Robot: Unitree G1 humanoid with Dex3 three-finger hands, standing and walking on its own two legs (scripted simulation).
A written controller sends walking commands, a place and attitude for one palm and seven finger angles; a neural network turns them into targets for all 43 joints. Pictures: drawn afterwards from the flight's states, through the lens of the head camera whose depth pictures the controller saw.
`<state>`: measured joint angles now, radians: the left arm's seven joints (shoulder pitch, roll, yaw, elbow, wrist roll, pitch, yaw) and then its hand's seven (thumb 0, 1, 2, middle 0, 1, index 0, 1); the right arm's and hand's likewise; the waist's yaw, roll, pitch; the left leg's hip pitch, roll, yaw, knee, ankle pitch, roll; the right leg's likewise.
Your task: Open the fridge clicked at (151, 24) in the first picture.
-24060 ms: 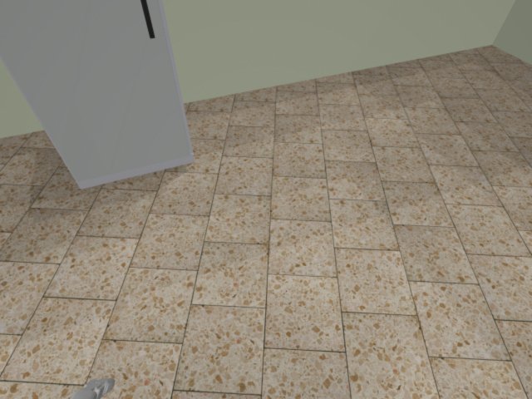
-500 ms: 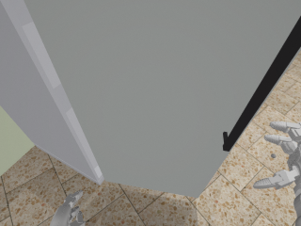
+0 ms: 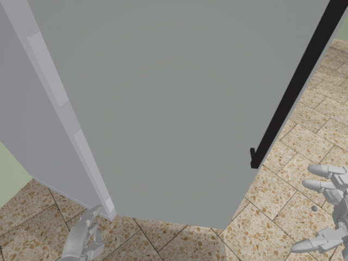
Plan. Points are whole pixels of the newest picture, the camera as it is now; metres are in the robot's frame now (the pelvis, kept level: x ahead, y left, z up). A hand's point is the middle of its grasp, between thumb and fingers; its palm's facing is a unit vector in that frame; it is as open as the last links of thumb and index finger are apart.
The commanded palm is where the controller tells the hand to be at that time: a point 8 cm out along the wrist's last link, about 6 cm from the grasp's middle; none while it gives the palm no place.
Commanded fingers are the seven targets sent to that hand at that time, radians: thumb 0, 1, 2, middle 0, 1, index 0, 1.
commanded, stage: draw the hand back to the body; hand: right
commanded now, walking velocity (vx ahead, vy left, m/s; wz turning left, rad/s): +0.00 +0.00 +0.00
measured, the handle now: (283, 97) +0.39 -0.22 +0.22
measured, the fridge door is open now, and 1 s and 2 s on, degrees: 72 72 72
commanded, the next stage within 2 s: step back with the hand held close in 1.66 s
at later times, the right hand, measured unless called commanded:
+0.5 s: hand (329, 198) +0.21 -0.27 +0.14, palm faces +0.29 +0.96 -0.04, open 14.7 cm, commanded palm +0.17 -0.30 +0.15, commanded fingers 0.00 0.48 -0.23 0.25 1.11 0.25 1.11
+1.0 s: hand (346, 189) +0.21 -0.28 +0.16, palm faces +0.47 +0.80 -0.38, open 11.6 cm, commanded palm +0.17 -0.31 +0.19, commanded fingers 0.00 -0.43 -0.67 0.22 0.58 0.22 0.58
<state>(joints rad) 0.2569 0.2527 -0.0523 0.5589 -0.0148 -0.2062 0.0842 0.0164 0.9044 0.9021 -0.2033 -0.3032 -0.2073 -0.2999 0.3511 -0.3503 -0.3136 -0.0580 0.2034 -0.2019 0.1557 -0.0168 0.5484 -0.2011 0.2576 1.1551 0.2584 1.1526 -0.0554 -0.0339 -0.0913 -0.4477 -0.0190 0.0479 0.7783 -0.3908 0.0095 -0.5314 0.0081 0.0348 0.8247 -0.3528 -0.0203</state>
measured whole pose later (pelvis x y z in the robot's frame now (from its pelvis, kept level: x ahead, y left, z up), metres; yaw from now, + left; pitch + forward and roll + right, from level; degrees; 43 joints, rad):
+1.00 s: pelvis +0.03 +0.00 +0.03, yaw +0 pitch -4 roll +1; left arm 0.21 0.23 -0.06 0.66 0.01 -0.17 0.11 0.02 0.90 0.90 -0.20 -0.30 -0.21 -0.30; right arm 0.44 -0.36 -0.33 -0.29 0.08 -0.04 -0.11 -0.01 -0.08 -0.51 0.24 0.78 0.24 0.78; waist -0.09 -0.04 0.00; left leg -0.11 0.00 0.02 0.46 -0.29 0.00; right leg -0.19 0.03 0.02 0.50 -0.25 -0.03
